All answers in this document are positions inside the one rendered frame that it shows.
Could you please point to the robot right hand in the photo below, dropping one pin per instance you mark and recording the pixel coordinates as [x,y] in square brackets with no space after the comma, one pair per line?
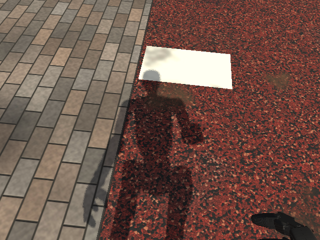
[284,224]

